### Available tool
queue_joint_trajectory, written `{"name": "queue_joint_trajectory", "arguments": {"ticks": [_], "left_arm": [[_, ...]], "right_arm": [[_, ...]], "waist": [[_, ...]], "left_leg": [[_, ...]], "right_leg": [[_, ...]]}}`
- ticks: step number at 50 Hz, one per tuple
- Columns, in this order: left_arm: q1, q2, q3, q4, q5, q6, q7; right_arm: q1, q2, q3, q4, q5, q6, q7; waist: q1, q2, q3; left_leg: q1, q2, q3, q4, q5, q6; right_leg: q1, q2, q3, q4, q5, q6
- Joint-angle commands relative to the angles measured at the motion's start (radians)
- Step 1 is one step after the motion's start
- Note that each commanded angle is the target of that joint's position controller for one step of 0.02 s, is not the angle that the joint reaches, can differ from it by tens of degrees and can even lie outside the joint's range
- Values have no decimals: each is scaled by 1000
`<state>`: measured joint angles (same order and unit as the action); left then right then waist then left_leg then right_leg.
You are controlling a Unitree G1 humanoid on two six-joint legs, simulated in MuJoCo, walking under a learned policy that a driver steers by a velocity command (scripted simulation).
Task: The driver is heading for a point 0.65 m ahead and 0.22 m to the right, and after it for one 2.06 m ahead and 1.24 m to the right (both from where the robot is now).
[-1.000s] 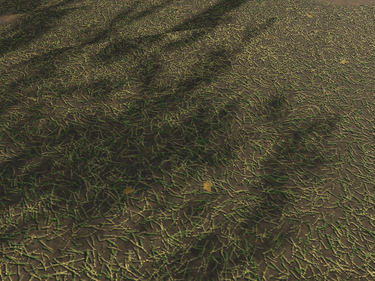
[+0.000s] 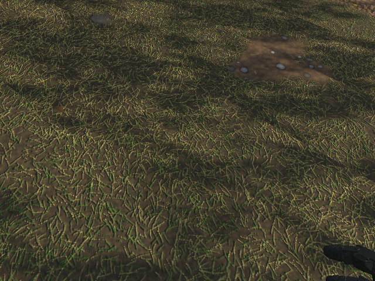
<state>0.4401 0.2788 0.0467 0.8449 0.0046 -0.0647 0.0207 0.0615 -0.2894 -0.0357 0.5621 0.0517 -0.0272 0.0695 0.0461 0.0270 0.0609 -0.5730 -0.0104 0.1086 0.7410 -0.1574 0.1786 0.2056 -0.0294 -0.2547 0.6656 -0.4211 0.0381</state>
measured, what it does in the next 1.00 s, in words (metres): goes down, turning right: right foot 0.14 m lower, then left foot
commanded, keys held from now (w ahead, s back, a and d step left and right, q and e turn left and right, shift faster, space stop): w+e+shift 0.52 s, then e+shift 0.48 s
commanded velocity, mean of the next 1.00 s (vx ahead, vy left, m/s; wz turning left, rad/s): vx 0.72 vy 0.00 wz -0.60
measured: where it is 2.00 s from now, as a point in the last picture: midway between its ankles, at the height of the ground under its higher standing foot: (211, 192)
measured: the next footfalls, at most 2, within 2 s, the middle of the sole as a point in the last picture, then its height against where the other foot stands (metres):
right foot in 0.56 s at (243, 246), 0.14 m lower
left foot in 0.82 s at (197, 170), level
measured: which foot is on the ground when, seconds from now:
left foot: down 0.00-0.48, up 0.50-0.80, down 0.82-1.00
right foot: down 0.00-0.00, up 0.02-0.54, down 0.56-0.86, up 0.88-1.00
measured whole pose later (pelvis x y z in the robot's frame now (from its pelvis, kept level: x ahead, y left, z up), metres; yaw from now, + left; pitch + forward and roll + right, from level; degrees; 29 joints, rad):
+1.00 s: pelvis +0.79 -0.02 -0.13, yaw -42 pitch -2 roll +0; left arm 0.16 0.39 0.12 0.60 -0.02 0.06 0.04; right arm 0.20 -0.26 -0.06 0.62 -0.03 0.02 -0.03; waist 0.00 -0.01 0.05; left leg -0.45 0.07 0.01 0.67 -0.18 -0.04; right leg -0.71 0.04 0.03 1.51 -0.38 0.08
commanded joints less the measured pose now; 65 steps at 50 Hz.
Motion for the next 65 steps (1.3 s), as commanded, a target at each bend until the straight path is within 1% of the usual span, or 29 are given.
{"name": "queue_joint_trajectory", "arguments": {"ticks": [1, 2, 4, 9, 19, 23, 24, 25, 26, 27, 29, 30, 31, 32, 33, 34, 36, 38, 41, 42, 43, 44, 46, 50, 56, 60, 62, 63, 65], "left_arm": [[23, 21, -24, -172, -19, -73, -18], [-69, 143, -4, -174, -67, -102, -27], [-209, 131, -4, -194, -93, -91, -11], [-131, 72, -3, -123, -56, 18, -21], [-381, 78, 34, -201, -27, -51, -136], [163, 199, 104, -69, -60, 10, -114], [424, 216, 119, 20, -38, 19, -87], [425, 159, 107, 33, -6, 8, -77], [492, 111, 92, 66, 6, 4, -77], [525, 27, 57, 125, 34, -3, -82], [335, -6, 16, 56, 31, -46, -79], [192, 28, 14, -1, -16, -32, -69], [53, 146, 40, -58, -23, -13, -65], [-147, 287, 74, -108, -26, -6, -41], [-215, 311, 83, -147, 35, -16, -23], [-199, 292, 83, -174, 54, -47, 0], [-201, 182, 70, -164, -49, -24, 47], [-103, 166, 80, -150, -57, 12, 66], [-116, 82, 75, -147, -36, 57, 51], [18, -78, 40, -183, -15, 53, 31], [195, -104, 22, -214, -51, 45, 13], [119, -35, 39, -218, -51, 54, 6], [-86, 34, 53, -267, -40, 98, 24], [-203, 86, 55, -300, -17, 145, 11], [-298, 96, 44, -319, -25, 139, -34], [-217, 126, 77, -281, -27, 153, -35], [-160, 348, 126, -316, -15, 122, -25], [-150, 323, 125, -324, 30, 93, -40], [-250, 239, 94, -326, 7, 79, -23]], "right_arm": [[407, -254, -80, 59, -38, -7, -35], [437, -177, -79, 68, -53, -19, -33], [326, -134, -60, 95, -55, -60, -28], [226, -38, -31, 136, -71, -106, -33], [379, -92, -48, 179, -82, -87, -118], [176, -169, -67, 110, -72, -59, -138], [62, -156, -76, 31, -28, -61, -122], [4, -43, -34, -26, 4, -92, -87], [-145, -38, -1, -68, -20, -113, -71], [-169, 19, 9, -60, -35, -118, -61], [-78, 202, 51, -125, -70, -136, -58], [78, 180, 59, -179, -52, -127, -47], [189, 101, 42, -153, -24, -115, -47], [171, 42, 44, -220, 16, -112, -54], [78, 3, 37, -217, -7, -98, -92], [18, -73, 11, -234, 15, -80, -129], [29, -113, -1, -221, -95, -44, -154], [-18, -26, -5, -194, -39, -36, -133], [284, -39, -43, -93, -8, -35, -106], [306, -126, -51, -77, -42, -39, -95], [238, -173, -53, -98, -86, -27, -60], [199, -173, -59, -98, -84, -25, -46], [58, -56, -38, -76, -69, 7, -66], [-19, -68, -46, -35, -91, 34, -131], [31, -184, -93, 7, -60, 29, -123], [81, -132, -92, 41, -40, 47, -109], [58, -49, -67, -36, -70, 53, -105], [-85, -112, -81, -62, -68, 31, -111], [-53, -123, -92, -29, -63, 28, -131]], "waist": [[-96, 329, -365], [-190, 150, -416], [-115, -121, -91], [-11, -21, 38], [-101, 8, 58], [181, 117, -151], [307, -92, -128], [302, -480, -131], [405, -430, -132], [332, -309, -24], [76, -96, 4], [-66, -160, -60], [-152, -13, -35], [-250, -57, 51], [-221, 158, 10], [-181, 151, 52], [-140, 222, -15], [-53, 98, -79], [-199, -115, -189], [-103, 194, -332], [18, 448, -417], [12, 312, -366], [14, 207, -133], [17, 133, -98], [-16, 99, -184], [-16, 25, -159], [-46, -448, -73], [53, -260, -150], [-29, -141, -119]], "left_leg": [[1093, 263, -737, -192, -22, 251], [1032, 341, -912, -442, -361, 265], [644, 316, -744, -528, -399, 175], [249, 164, -220, -555, -34, 9], [565, 134, 119, -369, 372, -204], [538, 181, 106, 302, 945, -216], [62, 44, 139, 823, 675, -292], [-429, -153, 40, 1259, -327, -303], [-425, -89, -1, 1199, -635, -226], [-282, -63, 67, 1280, -733, -186], [-491, -36, 30, 1468, -725, -142], [-516, -17, -162, 1548, -641, -159], [-491, 46, -240, 1477, -580, -177], [-524, 132, -374, 1205, -649, -197], [-396, 146, -333, 1127, -430, -211], [-383, 172, -400, 969, -198, -273], [131, 141, -333, 319, 312, -299], [449, 11, -182, 158, 443, -354], [524, 14, -176, -188, 311, -291], [742, 240, -423, -148, 711, -187], [793, 498, -957, -296, 682, -3], [707, 508, -1111, -390, 190, 68], [427, 381, -752, -460, -311, 11], [148, 253, -249, -414, -77, -58], [206, 353, -135, -417, -46, -46], [182, 333, -35, -228, -215, -119], [-369, 40, 12, 422, -534, -278], [-422, 15, -198, 532, -504, -250], [-412, 35, -242, 539, -307, -223]], "right_leg": [[-923, 52, 279, 960, -170, -85], [-991, 27, 392, 928, -50, -106], [-990, -58, 376, 788, 64, -115], [-842, -147, 399, 573, 299, -63], [-813, 35, 165, -58, 953, -146], [-294, 87, 129, 28, 722, -173], [99, 78, 160, -43, 683, -261], [327, -50, 606, -201, 324, -390], [316, -12, 349, -223, 752, -304], [93, 18, 153, -274, 847, -267], [-63, -13, 351, -86, 980, -299], [-223, -201, 789, -159, 984, -463], [-452, -320, 942, -225, 812, -493], [-669, -442, 1107, -358, 461, -461], [-831, -353, 1120, -415, 268, -399], [-901, -405, 1168, -402, 371, -412], [-1083, -64, 718, -220, 177, -234], [-1094, 22, 616, -173, -61, -178], [-677, 121, 533, 189, 116, -62], [-793, 195, 463, 571, -333, -7], [-1008, 229, 549, 886, -407, 41], [-1102, 152, 532, 1019, -297, 57], [-1177, 39, 361, 1020, -61, 45], [-885, 5, 266, 728, 175, 43], [-622, -22, 220, 282, 154, -14], [-438, 40, 168, -15, 89, -99], [-237, -285, 945, -290, 411, -384], [-253, -331, 1008, -362, 341, -452], [-297, -258, 835, -311, 339, -330]]}}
